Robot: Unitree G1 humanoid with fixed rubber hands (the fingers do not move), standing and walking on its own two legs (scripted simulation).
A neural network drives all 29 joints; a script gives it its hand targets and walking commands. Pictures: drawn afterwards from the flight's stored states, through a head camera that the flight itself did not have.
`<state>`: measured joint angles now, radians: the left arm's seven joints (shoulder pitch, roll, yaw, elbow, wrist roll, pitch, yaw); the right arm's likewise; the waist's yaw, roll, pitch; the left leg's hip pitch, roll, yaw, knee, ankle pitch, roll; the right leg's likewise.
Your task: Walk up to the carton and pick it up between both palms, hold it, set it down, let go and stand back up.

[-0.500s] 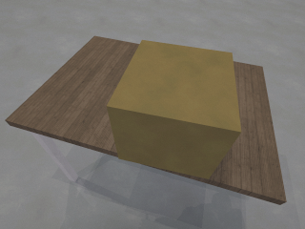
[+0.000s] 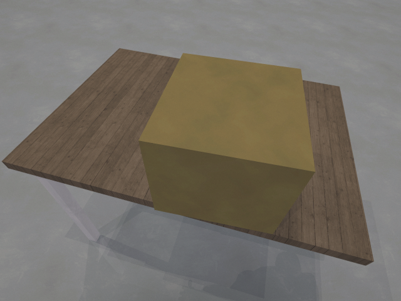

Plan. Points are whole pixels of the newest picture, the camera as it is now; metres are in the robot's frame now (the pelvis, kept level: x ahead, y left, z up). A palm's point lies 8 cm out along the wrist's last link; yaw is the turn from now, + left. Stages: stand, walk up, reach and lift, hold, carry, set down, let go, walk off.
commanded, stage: walk up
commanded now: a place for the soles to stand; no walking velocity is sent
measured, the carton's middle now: (226, 140) +0.47 -0.04 +0.03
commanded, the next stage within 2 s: reach and lift in 0.76 s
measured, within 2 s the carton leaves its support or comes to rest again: neither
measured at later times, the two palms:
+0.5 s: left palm out of the picture +0.05 +0.29 -0.13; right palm out of the picture +0.06 -0.25 -0.11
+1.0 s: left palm (80, 252) +0.21 +0.26 -0.06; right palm (334, 295) +0.16 -0.26 -0.07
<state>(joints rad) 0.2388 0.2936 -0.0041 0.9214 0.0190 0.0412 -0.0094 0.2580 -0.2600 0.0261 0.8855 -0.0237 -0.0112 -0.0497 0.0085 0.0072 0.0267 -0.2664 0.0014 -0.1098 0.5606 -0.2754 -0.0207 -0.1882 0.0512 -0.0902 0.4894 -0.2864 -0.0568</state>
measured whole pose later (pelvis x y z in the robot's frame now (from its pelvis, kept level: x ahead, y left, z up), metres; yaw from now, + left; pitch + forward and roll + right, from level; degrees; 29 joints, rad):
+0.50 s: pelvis +0.01 +0.01 +0.00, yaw -3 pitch -1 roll +0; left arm 0.28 0.30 -0.02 0.97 0.02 0.02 0.00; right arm 0.25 -0.26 0.03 0.92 -0.02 -0.02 -0.04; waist 0.01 -0.01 0.02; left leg -0.23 -0.01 -0.05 0.49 -0.26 0.00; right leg -0.19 0.03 -0.03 0.47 -0.27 -0.03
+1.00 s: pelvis -0.01 +0.02 +0.01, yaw -4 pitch +2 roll +0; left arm -0.07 0.29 0.00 0.67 0.05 0.49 -0.02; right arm -0.03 -0.28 -0.07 0.85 -0.05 0.10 0.06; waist 0.00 0.02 -0.03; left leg -0.25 -0.01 -0.02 0.42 -0.19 0.00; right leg -0.23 0.04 0.00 0.41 -0.21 -0.03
